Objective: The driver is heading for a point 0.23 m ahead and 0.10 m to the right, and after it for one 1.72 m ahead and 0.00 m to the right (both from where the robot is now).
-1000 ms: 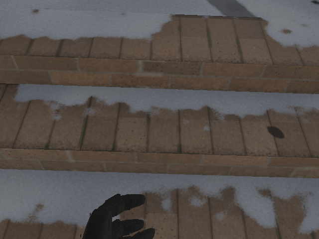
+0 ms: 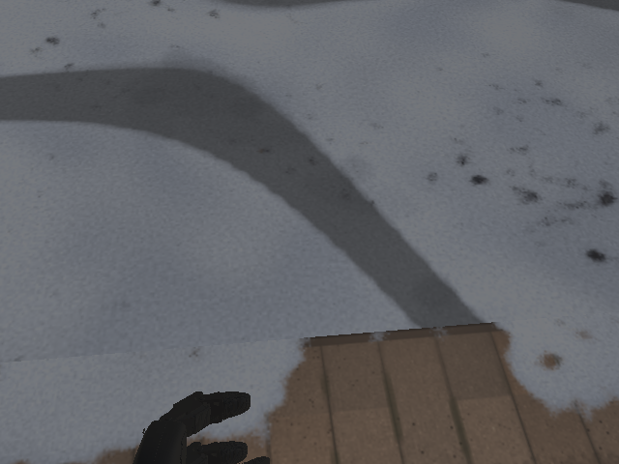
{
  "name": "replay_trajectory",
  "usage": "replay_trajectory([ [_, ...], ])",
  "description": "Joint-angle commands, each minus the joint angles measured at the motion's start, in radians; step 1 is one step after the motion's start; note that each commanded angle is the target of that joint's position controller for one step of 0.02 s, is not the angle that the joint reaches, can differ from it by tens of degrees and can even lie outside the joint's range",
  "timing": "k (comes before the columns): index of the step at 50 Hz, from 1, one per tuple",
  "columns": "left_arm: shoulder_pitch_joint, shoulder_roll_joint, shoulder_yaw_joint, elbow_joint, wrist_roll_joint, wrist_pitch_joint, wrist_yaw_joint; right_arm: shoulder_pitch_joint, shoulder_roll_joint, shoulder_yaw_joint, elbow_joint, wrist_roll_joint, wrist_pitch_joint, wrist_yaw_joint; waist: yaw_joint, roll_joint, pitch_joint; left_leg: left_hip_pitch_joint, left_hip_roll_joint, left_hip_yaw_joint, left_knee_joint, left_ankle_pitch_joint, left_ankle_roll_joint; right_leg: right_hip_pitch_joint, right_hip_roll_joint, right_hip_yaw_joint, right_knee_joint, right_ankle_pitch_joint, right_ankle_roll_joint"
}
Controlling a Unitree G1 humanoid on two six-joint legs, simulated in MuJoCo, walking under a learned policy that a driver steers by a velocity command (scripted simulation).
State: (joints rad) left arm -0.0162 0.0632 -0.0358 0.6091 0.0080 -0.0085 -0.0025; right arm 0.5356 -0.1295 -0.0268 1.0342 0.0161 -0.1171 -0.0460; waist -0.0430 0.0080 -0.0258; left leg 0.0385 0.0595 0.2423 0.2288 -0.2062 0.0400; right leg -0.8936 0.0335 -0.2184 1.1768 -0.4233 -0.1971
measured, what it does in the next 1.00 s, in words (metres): climbs: left foot 0.14 m higher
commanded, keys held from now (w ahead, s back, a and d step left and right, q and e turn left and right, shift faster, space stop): e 0.14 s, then no key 0.86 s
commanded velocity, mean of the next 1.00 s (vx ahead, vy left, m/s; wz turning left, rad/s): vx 0.12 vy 0.00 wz -0.19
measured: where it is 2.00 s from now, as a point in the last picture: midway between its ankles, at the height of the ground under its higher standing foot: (329, 322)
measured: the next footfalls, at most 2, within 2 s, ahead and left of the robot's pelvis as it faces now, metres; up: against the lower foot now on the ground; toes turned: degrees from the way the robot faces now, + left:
left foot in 0.54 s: +0.43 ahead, +0.05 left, +0.28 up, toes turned -6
right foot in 1.06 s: +0.45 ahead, -0.14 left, +0.28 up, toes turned -12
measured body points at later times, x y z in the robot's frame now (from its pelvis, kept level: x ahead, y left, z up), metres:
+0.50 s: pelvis +0.23 +0.00 +0.13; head +0.27 -0.02 +0.58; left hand +0.22 +0.24 +0.00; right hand +0.44 -0.17 +0.05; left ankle +0.40 +0.05 -0.45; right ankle +0.13 -0.05 -0.61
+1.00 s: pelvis +0.34 +0.01 +0.25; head +0.35 +0.02 +0.70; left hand +0.46 +0.20 +0.11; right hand +0.38 -0.23 +0.12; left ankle +0.39 +0.05 -0.48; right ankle +0.38 -0.14 -0.45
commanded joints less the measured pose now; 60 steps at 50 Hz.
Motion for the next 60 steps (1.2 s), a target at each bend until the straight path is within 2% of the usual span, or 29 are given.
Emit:
replay_trajectory([
  [1, 0.337, 0.219, 0.094, 0.034, 0.020, -0.011, 0.009, -0.069, -0.260, -0.058, -0.200, 0.000, -0.031, 0.022, 0.206, 0.135, -0.343, -0.255, 0.163, -0.063, 0.794, 1.182, 0.054, 0.752, 0.007, 0.363, -0.368, -0.075, -0.104],
  [2, 0.329, 0.330, 0.138, 0.055, -0.001, 0.006, 0.015, -0.166, -0.185, -0.055, -0.291, -0.017, -0.037, 0.065, 0.196, -0.182, -0.348, -0.640, -0.118, -0.110, 1.315, 0.007, -0.036, 0.873, -0.233, 0.991, -0.746, 0.066, -0.239],
  [3, 0.231, 0.334, 0.152, 0.030, 0.008, 0.010, 0.020, -0.153, -0.140, -0.055, -0.313, -0.045, -0.033, 0.076, 0.139, -0.075, -0.363, -0.766, -0.083, -0.342, 1.659, 0.022, -0.026, 0.858, -0.291, 1.139, -0.860, 0.138, -0.226],
  [5, 0.218, 0.242, 0.128, 0.113, 0.009, -0.023, 0.019, -0.261, -0.060, -0.027, -0.409, -0.052, -0.023, 0.047, 0.054, 0.078, -0.089, -0.924, -0.048, -0.304, 1.794, 0.069, -0.009, 0.619, -0.243, 0.855, -0.790, 0.258, -0.140],
  [6, 0.246, 0.201, 0.124, 0.160, 0.019, -0.036, 0.020, -0.267, -0.031, -0.015, -0.431, -0.051, -0.012, 0.031, 0.023, 0.099, 0.007, -0.991, -0.040, -0.297, 1.815, 0.041, 0.006, 0.544, -0.201, 0.723, -0.759, 0.393, -0.114],
  [8, 0.298, 0.149, 0.105, 0.220, 0.020, -0.048, 0.012, -0.219, -0.001, 0.009, -0.444, -0.060, 0.030, 0.019, -0.036, 0.077, 0.063, -1.046, -0.029, -0.306, 1.780, 0.002, 0.020, 0.489, -0.127, 0.508, -0.740, 0.522, -0.031],
  [11, 0.318, 0.162, 0.095, 0.220, 0.019, -0.075, 0.007, -0.230, -0.019, 0.013, -0.435, -0.064, 0.067, 0.015, -0.044, 0.050, 0.046, -1.059, -0.023, -0.264, 1.594, 0.008, 0.005, 0.484, -0.104, 0.395, -0.741, 0.699, 0.043],
  [14, 0.468, 0.220, 0.101, 0.269, 0.020, -0.103, 0.006, -0.390, 0.041, 0.038, -0.489, -0.061, 0.076, -0.006, 0.037, -0.059, -0.014, -1.320, -0.043, -0.188, 1.863, -0.080, 0.012, 0.698, -0.163, 0.454, -0.767, 0.767, 0.063],
  [16, 0.513, 0.200, 0.096, 0.289, 0.006, -0.094, 0.013, -0.528, 0.057, 0.058, -0.552, -0.073, 0.083, -0.005, 0.054, -0.043, 0.020, -1.363, -0.014, -0.169, 1.725, -0.068, 0.020, 0.702, -0.125, 0.434, -0.788, 0.628, 0.099],
  [19, 0.550, 0.202, 0.095, 0.277, 0.011, -0.067, 0.055, -0.630, 0.060, 0.075, -0.599, -0.053, 0.103, 0.019, 0.101, -0.090, 0.001, -1.272, -0.017, -0.106, 1.474, -0.088, 0.010, 0.770, -0.150, 0.452, -0.910, 0.814, 0.060],
  [20, 0.554, 0.200, 0.095, 0.284, 0.014, -0.052, 0.066, -0.630, 0.079, 0.079, -0.591, -0.057, 0.117, 0.020, 0.102, -0.102, -0.040, -1.203, -0.022, -0.110, 1.469, -0.094, 0.022, 0.818, -0.141, 0.437, -0.933, 0.888, 0.059],
  [21, 0.545, 0.252, 0.107, 0.257, 0.017, -0.061, 0.076, -0.589, 0.067, 0.076, -0.600, -0.048, 0.115, 0.024, 0.072, -0.121, -0.043, -1.172, 0.014, -0.174, 1.365, -0.130, 0.036, 0.903, -0.201, 0.429, -0.915, 1.058, 0.056],
  [24, 0.485, 0.242, 0.103, 0.220, 0.000, -0.060, 0.063, -0.458, 0.036, 0.064, -0.504, -0.010, 0.126, 0.020, 0.022, -0.113, -0.109, -0.763, -0.079, -0.055, 1.060, -0.223, 0.091, 0.872, -0.187, 0.307, -0.850, 1.550, 0.072],
  [26, 0.463, 0.273, 0.104, 0.206, -0.024, -0.075, 0.045, -0.298, -0.042, 0.031, -0.446, -0.001, 0.126, 0.016, -0.052, -0.164, -0.152, -0.537, -0.129, -0.074, 0.845, -0.208, 0.113, 0.889, -0.217, 0.319, -0.683, 1.754, 0.068],
  [27, 0.440, 0.295, 0.113, 0.200, -0.040, -0.088, 0.030, -0.203, -0.070, 0.017, -0.409, -0.009, 0.114, 0.017, -0.102, -0.143, -0.195, -0.356, -0.111, -0.169, 0.712, -0.093, 0.136, 0.823, -0.193, 0.297, -0.523, 1.672, 0.091],
  [28, 0.520, 0.249, 0.112, 0.172, -0.059, -0.092, 0.011, -0.146, -0.156, -0.014, -0.392, -0.026, 0.111, 0.010, -0.068, 0.079, -0.276, -0.146, 0.134, -0.600, 0.582, 0.252, 0.285, 0.560, -0.061, 0.280, -0.216, 1.097, 0.171],
  [29, 0.496, 0.250, 0.119, 0.178, -0.029, -0.068, -0.005, -0.175, -0.126, -0.008, -0.391, -0.031, 0.133, -0.001, -0.083, 0.219, -0.348, -0.250, 0.252, -0.965, 0.235, 0.319, 0.399, 0.538, 0.109, 0.290, 0.151, 0.101, 0.200],
  [30, 0.513, 0.185, 0.118, 0.153, 0.008, -0.042, -0.007, -0.329, -0.122, -0.014, -0.409, -0.022, 0.129, -0.002, 0.018, 0.145, -0.238, -0.381, 0.254, -1.006, 0.201, 0.093, 0.394, 0.426, 0.091, 0.402, 0.382, 0.071, 0.197],
  [32, 0.401, 0.132, 0.102, 0.088, 0.045, 0.002, 0.026, -0.429, -0.060, -0.008, -0.370, -0.030, 0.112, -0.008, 0.079, -0.033, 0.042, -0.629, 0.198, -0.783, 0.213, -0.303, 0.281, 0.267, 0.027, 0.347, 0.477, 0.119, 0.166],
  [33, 0.395, 0.130, 0.099, 0.069, 0.050, 0.011, 0.045, -0.430, -0.036, -0.003, -0.345, -0.034, 0.101, -0.008, 0.105, -0.051, 0.076, -0.694, 0.164, -0.698, 0.219, -0.326, 0.234, 0.250, 0.028, 0.351, 0.508, 0.137, 0.151],
  [38, 0.453, 0.110, 0.083, 0.090, 0.016, 0.010, 0.053, -0.319, -0.080, -0.016, -0.257, -0.035, 0.037, 0.006, 0.120, 0.026, 0.018, -0.562, 0.104, -0.431, 0.218, -0.029, 0.162, 0.165, 0.055, 0.363, 0.482, 0.262, 0.144],
  [43, 0.369, 0.145, 0.090, 0.070, 0.025, 0.027, 0.048, -0.261, -0.107, -0.027, -0.260, -0.022, 0.045, -0.012, 0.080, 0.066, -0.034, -0.363, 0.112, -0.405, 0.166, 0.061, 0.177, 0.131, -0.018, 0.327, 0.225, 0.295, 0.239],
  [47, 0.233, 0.109, 0.061, 0.047, -0.009, 0.033, 0.035, -0.218, -0.125, -0.034, -0.287, -0.053, 0.081, -0.024, -0.008, 0.127, -0.020, -0.263, 0.102, -0.418, 0.060, -0.151, 0.181, 0.238, -0.071, 0.212, -0.283, 0.022, 0.257],
  [49, 0.297, 0.118, 0.067, 0.091, -0.010, 0.033, 0.034, -0.208, -0.133, -0.036, -0.298, -0.062, 0.092, -0.005, -0.021, 0.137, -0.040, -0.292, 0.124, -0.411, 0.071, -0.111, 0.185, 0.401, -0.039, 0.169, -0.413, -0.005, 0.216],
  [53, 0.410, 0.094, 0.063, 0.138, 0.017, -0.004, 0.036, -0.243, -0.087, -0.020, -0.278, -0.027, 0.086, 0.014, 0.050, 0.040, 0.012, -0.495, 0.090, -0.381, 0.117, -0.231, 0.107, 0.760, -0.060, 0.225, -0.767, 0.278, 0.147],
  [54, 0.409, 0.155, 0.074, 0.115, 0.029, -0.020, 0.039, -0.235, -0.059, -0.012, -0.283, -0.023, 0.079, 0.019, 0.049, -0.044, 0.023, -0.552, 0.048, -0.341, 0.157, -0.235, 0.063, 0.792, -0.165, 0.371, -0.832, 0.207, 0.125],
  [55, 0.380, 0.170, 0.079, 0.110, 0.020, -0.021, 0.045, -0.191, -0.046, -0.010, -0.271, -0.002, 0.084, 0.025, 0.010, -0.195, 0.035, -0.444, -0.037, -0.265, 0.198, -0.175, 0.031, 0.625, -0.224, 0.485, -0.904, 0.012, 0.075],
  [56, 0.358, 0.133, 0.068, 0.107, 0.013, -0.023, 0.042, -0.193, -0.071, -0.014, -0.254, -0.011, 0.087, 0.024, 0.011, -0.178, 0.055, -0.327, -0.032, -0.268, 0.204, -0.110, 0.021, 0.534, -0.226, 0.500, -0.951, -0.087, 0.067],
  [60, 0.360, 0.147, 0.073, 0.127, -0.006, -0.033, 0.041, -0.183, -0.093, -0.018, -0.227, -0.031, 0.080, 0.022, 0.016, -0.085, 0.062, -0.243, -0.002, -0.300, 0.115, -0.045, 0.035, 0.569, -0.126, 0.358, -0.896, 0.110, 0.121],
])
Keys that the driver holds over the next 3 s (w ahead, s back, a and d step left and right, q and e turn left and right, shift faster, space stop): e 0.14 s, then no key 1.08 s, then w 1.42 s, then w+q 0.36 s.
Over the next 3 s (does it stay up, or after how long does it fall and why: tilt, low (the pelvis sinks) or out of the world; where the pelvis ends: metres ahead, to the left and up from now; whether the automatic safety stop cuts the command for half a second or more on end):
stays up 1.27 -0.13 0.25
